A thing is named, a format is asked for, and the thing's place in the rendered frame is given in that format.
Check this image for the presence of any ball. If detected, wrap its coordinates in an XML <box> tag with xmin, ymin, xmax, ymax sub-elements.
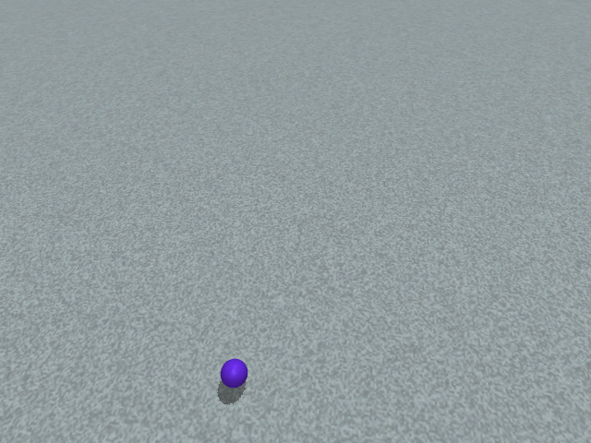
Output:
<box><xmin>221</xmin><ymin>359</ymin><xmax>247</xmax><ymax>388</ymax></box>

